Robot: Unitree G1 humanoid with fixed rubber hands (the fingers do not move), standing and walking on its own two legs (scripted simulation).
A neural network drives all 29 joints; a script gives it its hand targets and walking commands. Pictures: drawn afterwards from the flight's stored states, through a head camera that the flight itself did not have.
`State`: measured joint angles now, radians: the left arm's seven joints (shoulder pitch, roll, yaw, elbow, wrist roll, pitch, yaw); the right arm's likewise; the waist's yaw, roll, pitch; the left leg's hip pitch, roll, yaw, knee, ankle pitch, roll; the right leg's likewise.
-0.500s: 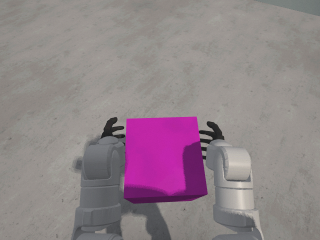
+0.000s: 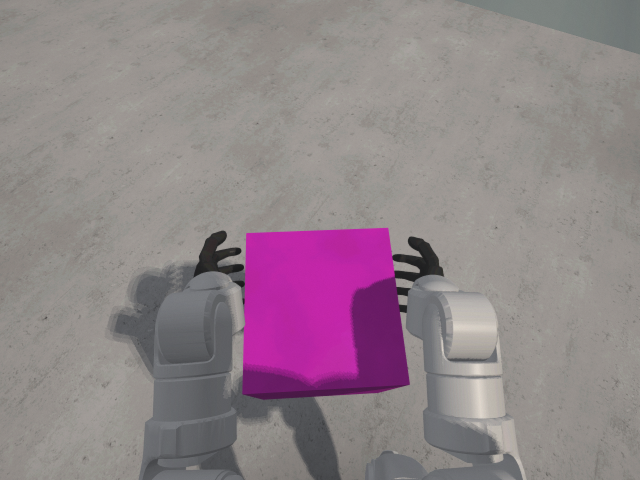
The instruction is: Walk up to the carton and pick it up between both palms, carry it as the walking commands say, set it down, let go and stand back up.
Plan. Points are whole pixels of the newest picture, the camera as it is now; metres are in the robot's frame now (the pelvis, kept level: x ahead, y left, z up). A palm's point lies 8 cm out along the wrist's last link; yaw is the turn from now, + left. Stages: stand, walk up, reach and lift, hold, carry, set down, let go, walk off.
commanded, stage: carry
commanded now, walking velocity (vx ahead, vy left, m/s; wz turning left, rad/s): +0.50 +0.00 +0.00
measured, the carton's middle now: (319, 322) +0.32 +0.00 -0.04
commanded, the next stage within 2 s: none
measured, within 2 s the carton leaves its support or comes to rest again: neither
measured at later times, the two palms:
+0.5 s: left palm (254, 93) +0.67 +0.11 +0.08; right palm (404, 101) +0.67 -0.14 +0.07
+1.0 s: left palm out of the picture +1.03 +0.12 +0.08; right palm out of the picture +1.03 -0.13 +0.08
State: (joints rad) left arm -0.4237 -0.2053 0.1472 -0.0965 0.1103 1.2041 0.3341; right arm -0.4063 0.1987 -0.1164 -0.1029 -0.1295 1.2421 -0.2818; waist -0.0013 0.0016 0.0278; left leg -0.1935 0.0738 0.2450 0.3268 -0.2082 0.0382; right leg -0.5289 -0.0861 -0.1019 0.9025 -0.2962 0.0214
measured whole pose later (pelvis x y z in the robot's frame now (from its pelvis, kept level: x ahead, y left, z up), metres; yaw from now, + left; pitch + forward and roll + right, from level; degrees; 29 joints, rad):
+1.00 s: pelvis +0.72 -0.02 -0.02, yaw +1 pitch +3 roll -1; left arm -0.44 -0.21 0.14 -0.14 0.12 1.21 0.33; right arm -0.42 0.20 -0.13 -0.15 -0.17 1.26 -0.24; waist 0.02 0.01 -0.02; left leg 0.03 0.10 0.21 0.34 -0.41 -0.04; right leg -0.46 -0.05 -0.23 0.43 -0.07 -0.01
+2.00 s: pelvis +1.41 -0.02 +0.00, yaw +4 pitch +4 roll +1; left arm -0.44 -0.21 0.14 -0.03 0.13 1.22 0.33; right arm -0.39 0.19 -0.14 -0.09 -0.15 1.27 -0.27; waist 0.01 0.00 -0.01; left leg -0.42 0.09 0.09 1.04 -0.37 -0.01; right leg -0.27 -0.06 -0.24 0.38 -0.18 -0.05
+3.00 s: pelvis +2.06 +0.04 -0.02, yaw +2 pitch +3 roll +0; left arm -0.47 -0.22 0.17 -0.09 0.15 1.17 0.28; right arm -0.42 0.20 -0.14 -0.15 -0.13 1.24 -0.30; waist -0.01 0.00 0.03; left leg -0.40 0.06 0.18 0.45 -0.07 0.03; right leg -0.16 -0.09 -0.20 0.53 -0.38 0.03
